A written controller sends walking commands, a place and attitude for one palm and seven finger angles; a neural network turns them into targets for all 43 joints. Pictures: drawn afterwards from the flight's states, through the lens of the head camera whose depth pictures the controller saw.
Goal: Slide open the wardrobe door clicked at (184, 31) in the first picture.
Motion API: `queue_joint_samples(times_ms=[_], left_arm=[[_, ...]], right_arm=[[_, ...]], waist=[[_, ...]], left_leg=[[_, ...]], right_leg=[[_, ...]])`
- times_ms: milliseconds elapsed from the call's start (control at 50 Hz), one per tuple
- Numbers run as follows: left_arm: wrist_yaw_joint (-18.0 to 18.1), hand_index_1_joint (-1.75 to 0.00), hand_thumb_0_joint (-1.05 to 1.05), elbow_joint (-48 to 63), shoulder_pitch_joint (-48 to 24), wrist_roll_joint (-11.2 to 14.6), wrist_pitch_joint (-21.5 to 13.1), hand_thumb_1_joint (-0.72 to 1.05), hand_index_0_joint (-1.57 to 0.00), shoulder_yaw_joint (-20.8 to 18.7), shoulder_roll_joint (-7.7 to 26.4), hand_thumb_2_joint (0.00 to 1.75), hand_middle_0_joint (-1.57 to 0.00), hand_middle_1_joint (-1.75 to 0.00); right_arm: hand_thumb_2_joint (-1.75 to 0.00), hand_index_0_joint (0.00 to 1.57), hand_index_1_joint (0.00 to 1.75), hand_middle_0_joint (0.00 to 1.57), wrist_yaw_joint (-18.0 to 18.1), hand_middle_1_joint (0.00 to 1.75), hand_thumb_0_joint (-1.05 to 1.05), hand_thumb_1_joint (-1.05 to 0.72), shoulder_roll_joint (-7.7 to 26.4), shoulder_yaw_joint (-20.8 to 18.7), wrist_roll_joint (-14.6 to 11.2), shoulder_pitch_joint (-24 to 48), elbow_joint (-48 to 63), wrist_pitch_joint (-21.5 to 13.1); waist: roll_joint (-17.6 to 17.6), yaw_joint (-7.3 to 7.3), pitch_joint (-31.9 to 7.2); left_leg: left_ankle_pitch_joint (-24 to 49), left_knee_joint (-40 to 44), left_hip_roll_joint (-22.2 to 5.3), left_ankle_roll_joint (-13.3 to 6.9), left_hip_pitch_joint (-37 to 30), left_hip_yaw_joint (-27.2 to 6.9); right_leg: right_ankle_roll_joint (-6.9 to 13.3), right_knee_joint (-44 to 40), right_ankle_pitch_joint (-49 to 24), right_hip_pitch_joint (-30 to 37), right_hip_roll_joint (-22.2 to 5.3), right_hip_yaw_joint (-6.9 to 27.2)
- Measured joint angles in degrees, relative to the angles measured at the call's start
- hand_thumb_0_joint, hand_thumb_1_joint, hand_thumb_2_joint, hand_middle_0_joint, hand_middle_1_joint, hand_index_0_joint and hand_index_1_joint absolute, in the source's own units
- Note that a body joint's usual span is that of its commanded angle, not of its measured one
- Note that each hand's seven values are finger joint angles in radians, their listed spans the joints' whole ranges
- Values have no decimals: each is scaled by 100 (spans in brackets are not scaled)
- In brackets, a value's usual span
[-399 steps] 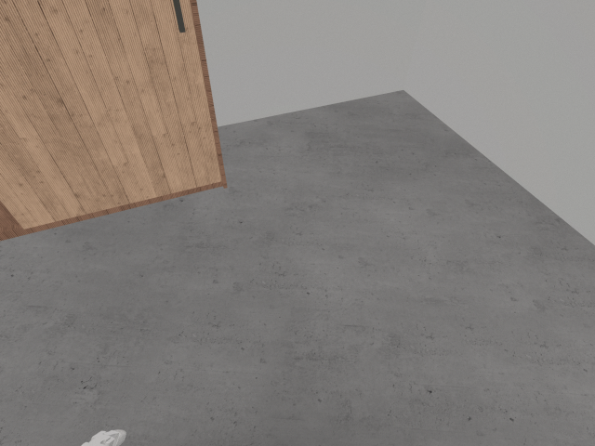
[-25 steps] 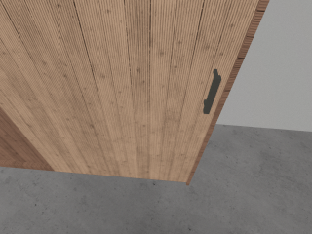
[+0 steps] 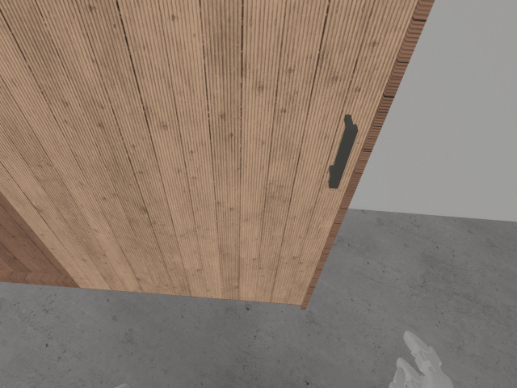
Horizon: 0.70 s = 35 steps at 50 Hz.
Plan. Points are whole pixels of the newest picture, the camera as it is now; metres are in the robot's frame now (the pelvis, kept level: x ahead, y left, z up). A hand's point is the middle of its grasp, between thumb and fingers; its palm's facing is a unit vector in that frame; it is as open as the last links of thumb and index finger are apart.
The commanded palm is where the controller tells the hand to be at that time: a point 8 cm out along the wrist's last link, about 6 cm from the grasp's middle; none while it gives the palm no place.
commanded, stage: raise the hand with hooked fingers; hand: right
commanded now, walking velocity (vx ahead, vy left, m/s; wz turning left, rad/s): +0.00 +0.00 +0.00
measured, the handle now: (340, 152) +0.53 -0.12 +0.08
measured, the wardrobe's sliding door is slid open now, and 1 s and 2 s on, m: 0.00 0.00 0.00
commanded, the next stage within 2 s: move the hooked fingers beside the handle in 1.96 s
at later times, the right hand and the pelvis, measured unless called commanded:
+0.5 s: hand (417, 366) +0.18 -0.21 +0.00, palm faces +0.00 +1.00 -0.05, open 9.9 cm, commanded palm +0.15 -0.27 +0.00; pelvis -0.03 -0.02 -0.07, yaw -1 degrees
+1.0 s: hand (458, 325) +0.22 -0.26 +0.05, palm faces +0.04 +1.00 -0.06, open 12.9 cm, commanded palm +0.19 -0.31 +0.06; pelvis -0.01 -0.02 -0.03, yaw +0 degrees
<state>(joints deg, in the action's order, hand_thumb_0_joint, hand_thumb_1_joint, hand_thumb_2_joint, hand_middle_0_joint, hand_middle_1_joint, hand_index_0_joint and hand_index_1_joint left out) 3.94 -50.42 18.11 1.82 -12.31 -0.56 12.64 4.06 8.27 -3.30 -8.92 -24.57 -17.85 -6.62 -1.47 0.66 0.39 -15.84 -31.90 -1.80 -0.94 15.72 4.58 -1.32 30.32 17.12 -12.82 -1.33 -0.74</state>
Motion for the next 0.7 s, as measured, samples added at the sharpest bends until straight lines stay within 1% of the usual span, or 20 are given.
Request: queue_joint_samples(times_ms=[20,60,120,140,160,180,200,240,260,300,340,380,440,540,600,640,700], left_arm=[[-13,-30,1,185,-76,-31,-127,90,-20,-37,30,90,-20,-30],[-99,-30,1,572,-284,-82,-313,90,-20,-120,69,90,-20,-30],[-293,-30,1,1144,-634,-133,-471,90,-20,-227,106,90,-20,-30],[-349,-30,1,1332,-739,-131,-491,90,-20,-261,132,90,-20,-30],[-384,-30,1,1522,-828,-116,-486,90,-20,-285,175,90,-20,-30],[-396,-30,1,1696,-902,-92,-459,90,-20,-303,216,90,-20,-30],[-386,-30,1,1852,-957,-61,-420,90,-20,-315,252,90,-20,-30],[-328,-30,1,2112,-1011,-20,-344,90,-20,-318,304,90,-20,-30],[-297,-30,1,2211,-1016,-17,-312,90,-20,-311,318,90,-20,-30],[-240,-30,1,2332,-996,-25,-255,90,-20,-274,296,90,-20,-30],[-190,-30,1,2372,-934,-57,-212,90,-20,-193,233,90,-20,-30],[-161,-30,1,2330,-864,-81,-178,90,-20,-70,149,90,-20,-30],[-139,-30,1,2174,-762,-80,-123,90,-20,131,-7,90,-20,-30],[-113,-30,1,1950,-512,-28,5,90,-21,353,-245,90,-21,-30],[-92,-30,1,1880,-319,-17,28,90,-21,387,-270,90,-21,-30],[-80,-30,1,1846,-205,-14,-3,90,-21,370,-220,90,-21,-30],[-64,-30,1,1797,-83,-10,-78,90,-21,316,-80,90,-21,-30]], right_arm=[[-88,20,33,20,-92,33,2,-87,-25,-89,-91,88,243,-349],[-86,20,34,20,-450,35,2,-84,-38,-287,-237,317,448,-1143],[-84,20,38,20,-1291,38,1,-79,27,-505,-431,492,502,-2366],[-83,20,39,21,-1617,40,1,-77,65,-553,-469,505,488,-2677],[-82,20,40,21,-1912,41,1,-75,105,-578,-520,485,501,-2843],[-82,21,42,21,-2155,42,1,-73,143,-587,-588,433,543,-2865],[-81,21,43,21,-2332,44,1,-70,170,-587,-658,355,602,-2779],[-79,22,46,22,-2465,46,1,-66,185,-581,-772,146,788,-2430],[-78,22,47,22,-2434,48,1,-63,181,-585,-791,28,925,-2243],[-76,22,50,22,-2238,51,1,-59,179,-594,-745,-208,1269,-1964],[-74,22,53,23,-2017,54,1,-54,207,-580,-659,-364,1662,-1838],[-72,23,56,23,-1906,57,2,-49,270,-570,-578,-357,1976,-1819],[-69,23,61,23,-1935,61,2,-42,388,-567,-545,-113,2207,-1731],[-64,24,68,24,-2103,69,1,-31,599,-710,-650,241,2150,-1144],[-61,24,73,25,-2082,73,1,-24,673,-875,-761,266,2040,-886],[-59,25,76,25,-2034,76,1,-19,697,-982,-820,246,1998,-858],[-56,25,80,25,-2016,81,1,-12,734,-1107,-872,251,1959,-940]], waist=[[1,38,-106],[47,53,-318],[206,22,-588],[250,1,-634],[276,-32,-663],[306,-67,-681],[333,-105,-694],[353,-178,-707],[344,-217,-704],[308,-276,-683],[267,-320,-656],[225,-344,-629],[145,-314,-591],[28,-149,-578],[2,-52,-599],[-10,-12,-601],[-1,3,-595]], left_leg=[[-69,-195,-35,12,225,15],[-229,-686,-70,12,787,-29],[-539,-1578,-80,-9,1726,-140],[-645,-1870,-76,-13,1999,-162],[-750,-2142,-69,-10,2238,-174],[-848,-2385,-71,-12,2437,-186],[-932,-2584,-80,7,2594,-191],[-1065,-2857,-97,-3,2795,-166],[-1109,-2940,-98,11,2848,-138],[-1161,-3016,-91,17,2875,-60],[-1176,-3016,-84,18,2855,31],[-1162,-2980,-74,19,2833,117],[-1101,-2873,-63,27,2785,206],[-930,-2554,-42,67,2607,165],[-831,-2338,-38,95,2467,94],[-781,-2218,-36,112,2375,60],[-735,-2091,-43,132,2262,29]], right_leg=[[10,201,61,-235,25,21],[17,683,230,-775,39,-9],[11,1572,583,-1664,15,-94],[2,1880,716,-1933,0,-105],[3,2150,733,-2171,-12,-100],[14,2415,867,-2373,-15,-99],[23,2637,1010,-2535,-13,-94],[17,2961,1181,-2772,-8,-55],[16,3082,1231,-2854,-11,-23],[51,3253,1325,-2953,-23,59],[56,3347,1366,-3010,-32,153],[67,3400,1375,-3061,-40,240],[77,3397,1344,-3094,-46,329],[112,3121,1215,-2918,-54,278],[136,2883,1126,-2742,-50,198],[150,2756,1083,-2635,-47,160],[168,2621,1041,-2510,-34,125]])
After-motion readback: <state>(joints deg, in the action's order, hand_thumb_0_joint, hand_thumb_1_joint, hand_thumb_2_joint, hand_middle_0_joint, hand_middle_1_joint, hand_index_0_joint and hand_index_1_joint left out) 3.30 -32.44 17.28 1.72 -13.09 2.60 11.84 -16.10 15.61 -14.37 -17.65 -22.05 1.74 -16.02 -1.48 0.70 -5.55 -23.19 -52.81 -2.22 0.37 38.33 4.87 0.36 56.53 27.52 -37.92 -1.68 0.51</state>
